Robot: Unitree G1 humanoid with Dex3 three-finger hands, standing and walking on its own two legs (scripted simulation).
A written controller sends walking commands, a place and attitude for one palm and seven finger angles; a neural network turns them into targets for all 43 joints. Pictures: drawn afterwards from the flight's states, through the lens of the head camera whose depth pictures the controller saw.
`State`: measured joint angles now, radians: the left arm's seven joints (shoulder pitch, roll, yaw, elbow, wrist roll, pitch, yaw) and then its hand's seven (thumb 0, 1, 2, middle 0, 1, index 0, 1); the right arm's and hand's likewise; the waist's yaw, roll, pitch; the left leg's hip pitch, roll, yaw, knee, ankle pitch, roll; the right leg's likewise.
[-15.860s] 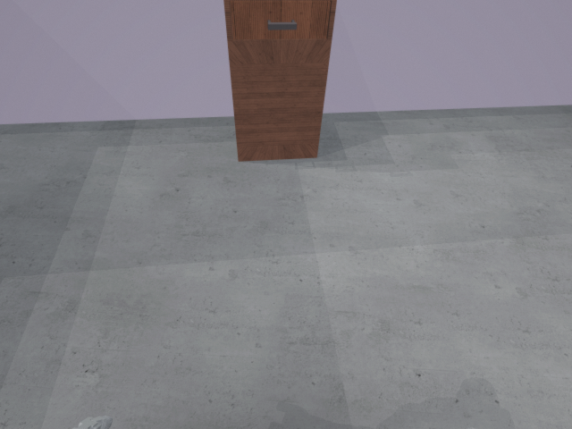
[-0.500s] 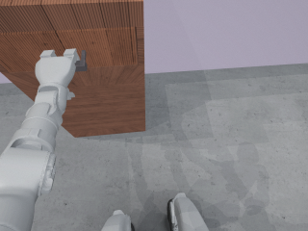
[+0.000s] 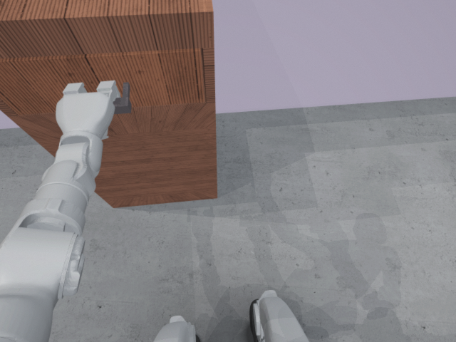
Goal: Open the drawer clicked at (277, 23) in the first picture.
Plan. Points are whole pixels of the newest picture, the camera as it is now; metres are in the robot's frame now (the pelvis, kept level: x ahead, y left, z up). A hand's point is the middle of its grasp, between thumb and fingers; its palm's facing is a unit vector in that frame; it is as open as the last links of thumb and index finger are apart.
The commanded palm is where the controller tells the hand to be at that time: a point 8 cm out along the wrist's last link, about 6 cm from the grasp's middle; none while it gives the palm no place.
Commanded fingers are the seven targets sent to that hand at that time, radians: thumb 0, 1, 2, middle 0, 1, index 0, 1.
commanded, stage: pull the drawer open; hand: left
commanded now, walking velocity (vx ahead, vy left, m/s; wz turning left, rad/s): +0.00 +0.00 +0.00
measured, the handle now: (99, 98) +0.57 +0.20 +0.02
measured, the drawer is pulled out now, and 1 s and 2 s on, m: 0.00 0.12 0.24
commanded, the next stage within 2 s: none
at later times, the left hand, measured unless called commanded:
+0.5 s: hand (97, 155) +0.45 +0.20 -0.01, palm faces -0.03 -0.05 -1.00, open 5.9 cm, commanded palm +0.41 +0.21 +0.05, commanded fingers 0.00 0.90 0.90 -0.40 -1.35 -0.40 -1.35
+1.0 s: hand (95, 189) +0.39 +0.20 +0.00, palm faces -0.03 -0.05 -1.00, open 5.9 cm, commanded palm +0.35 +0.20 +0.05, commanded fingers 0.00 0.90 0.90 -0.40 -1.35 -0.40 -1.35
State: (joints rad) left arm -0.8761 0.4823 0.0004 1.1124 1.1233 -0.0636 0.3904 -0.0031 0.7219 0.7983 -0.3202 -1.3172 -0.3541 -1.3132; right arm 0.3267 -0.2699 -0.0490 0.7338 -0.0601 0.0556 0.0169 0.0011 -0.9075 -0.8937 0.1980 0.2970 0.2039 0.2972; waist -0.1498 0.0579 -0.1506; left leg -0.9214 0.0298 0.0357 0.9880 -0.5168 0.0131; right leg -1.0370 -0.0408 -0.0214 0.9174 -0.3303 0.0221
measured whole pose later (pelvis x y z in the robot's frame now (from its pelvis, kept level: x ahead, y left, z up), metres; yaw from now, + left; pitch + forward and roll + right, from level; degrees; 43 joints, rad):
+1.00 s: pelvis +0.02 +0.00 +0.03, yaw -1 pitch +17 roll +0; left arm -0.28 0.31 -0.08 0.60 1.11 0.04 0.45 0.01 0.73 0.79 -0.28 -1.30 -0.36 -1.29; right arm 0.21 -0.24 -0.06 0.67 -0.03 0.09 -0.01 0.00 -0.91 -0.89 0.20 0.30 0.20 0.30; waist -0.03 0.05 -0.14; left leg -0.63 0.03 0.04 0.82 -0.49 0.00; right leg -0.77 -0.03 -0.01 0.79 -0.32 0.02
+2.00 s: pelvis +0.01 -0.02 +0.02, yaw -1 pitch +13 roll +1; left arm 0.15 0.28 -0.10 0.25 1.13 0.04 0.49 0.02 0.71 0.82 -0.28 -1.28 -0.38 -1.32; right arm 0.13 -0.23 -0.04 0.62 -0.04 0.03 -0.01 0.01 -0.91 -0.89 0.20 0.30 0.20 0.30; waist 0.01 0.04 -0.13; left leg -0.57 0.03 0.04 0.84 -0.50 -0.02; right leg -0.73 -0.02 0.00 0.85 -0.34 0.00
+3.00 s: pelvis +0.01 -0.02 +0.01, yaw -1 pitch +14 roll +1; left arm 0.42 0.29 -0.10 0.01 1.13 0.01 0.59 0.01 0.63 0.76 -0.34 -1.28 -0.39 -1.30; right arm 0.12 -0.24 -0.04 0.61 -0.07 0.04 0.00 0.01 -0.91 -0.89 0.20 0.30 0.20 0.30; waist 0.04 0.04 -0.13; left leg -0.64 0.03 0.04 0.97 -0.56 -0.02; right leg -0.81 -0.02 0.01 0.98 -0.40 -0.01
